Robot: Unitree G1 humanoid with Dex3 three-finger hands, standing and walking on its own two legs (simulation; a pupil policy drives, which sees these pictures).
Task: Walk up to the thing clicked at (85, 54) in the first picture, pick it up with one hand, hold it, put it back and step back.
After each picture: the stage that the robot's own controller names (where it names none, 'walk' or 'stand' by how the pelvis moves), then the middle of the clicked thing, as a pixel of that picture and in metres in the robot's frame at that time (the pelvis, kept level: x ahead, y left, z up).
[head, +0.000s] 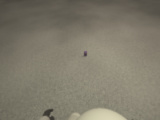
stand; (85, 53) +1.31 +0.15 -0.72
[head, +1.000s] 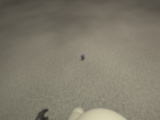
walk; (82, 57) +1.17 +0.24 -0.72
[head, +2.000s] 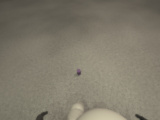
walk; (78, 72) +0.74 +0.26 -0.71
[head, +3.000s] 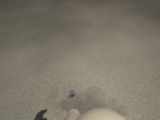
walk; (72, 93) +0.40 +0.23 -0.70
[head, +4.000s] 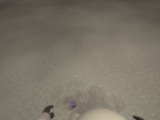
stand; (73, 104) +0.30 +0.22 -0.72
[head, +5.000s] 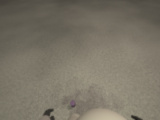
stand; (73, 103) +0.30 +0.21 -0.73
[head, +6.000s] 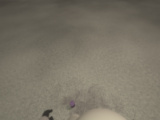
stand; (72, 104) +0.30 +0.22 -0.73
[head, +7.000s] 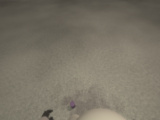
stand; (72, 104) +0.29 +0.22 -0.73
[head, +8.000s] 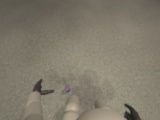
go down; (67, 89) +0.32 +0.24 -0.63
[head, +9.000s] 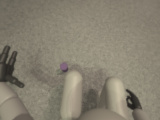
go down; (64, 67) +0.37 +0.27 -0.31
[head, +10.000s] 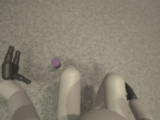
close in; (56, 63) +0.36 +0.29 -0.26
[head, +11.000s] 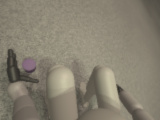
close; (29, 66) +0.34 +0.31 -0.20
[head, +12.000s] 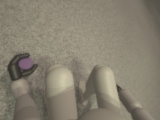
close; (27, 65) +0.34 +0.31 -0.21
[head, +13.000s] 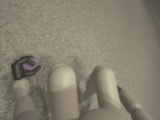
lift; (30, 65) +0.32 +0.31 -0.21
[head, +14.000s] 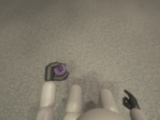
lift; (61, 72) +0.32 +0.21 +0.00
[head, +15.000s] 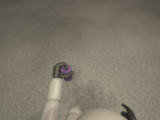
hold; (67, 73) +0.33 +0.18 +0.01
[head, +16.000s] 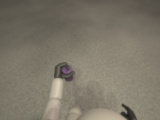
hold; (68, 73) +0.34 +0.18 +0.00
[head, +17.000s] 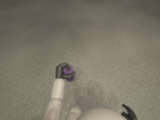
crouch; (69, 73) +0.34 +0.17 +0.00
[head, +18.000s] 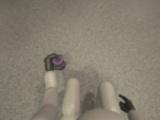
crouch; (59, 63) +0.39 +0.24 -0.08
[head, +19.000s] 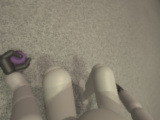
lower; (21, 61) +0.36 +0.34 -0.21
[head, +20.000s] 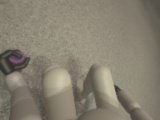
lower; (19, 60) +0.36 +0.34 -0.21
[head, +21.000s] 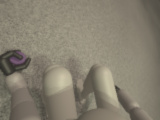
lower; (19, 60) +0.36 +0.34 -0.21
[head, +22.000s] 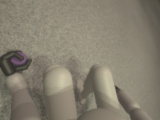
lower; (20, 61) +0.35 +0.33 -0.21
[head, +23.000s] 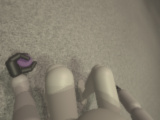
loosen; (26, 63) +0.34 +0.32 -0.21
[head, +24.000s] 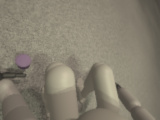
withdraw; (23, 62) +0.34 +0.31 -0.21
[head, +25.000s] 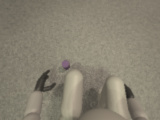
walk; (66, 65) +0.39 +0.27 -0.32
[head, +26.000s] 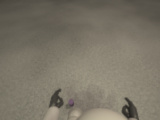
stand; (71, 102) +0.31 +0.22 -0.66
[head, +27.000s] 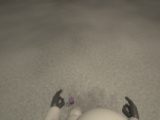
stand; (71, 100) +0.33 +0.23 -0.67
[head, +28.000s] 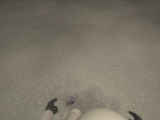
stand; (72, 100) +0.33 +0.22 -0.69
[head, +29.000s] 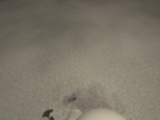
walk; (73, 96) +0.35 +0.22 -0.72
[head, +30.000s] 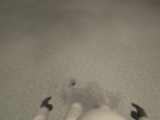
walk; (73, 82) +0.48 +0.25 -0.70
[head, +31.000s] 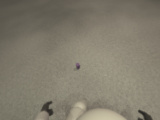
walk; (78, 66) +0.79 +0.28 -0.70
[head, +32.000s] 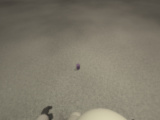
stand; (78, 66) +0.96 +0.25 -0.71
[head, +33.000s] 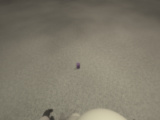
stand; (78, 65) +0.96 +0.25 -0.72
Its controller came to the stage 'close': yes
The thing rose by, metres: 0.71
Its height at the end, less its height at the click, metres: +0.00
